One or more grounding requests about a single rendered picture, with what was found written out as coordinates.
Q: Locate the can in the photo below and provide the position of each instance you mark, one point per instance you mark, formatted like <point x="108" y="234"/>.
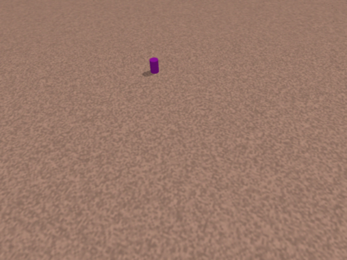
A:
<point x="154" y="65"/>

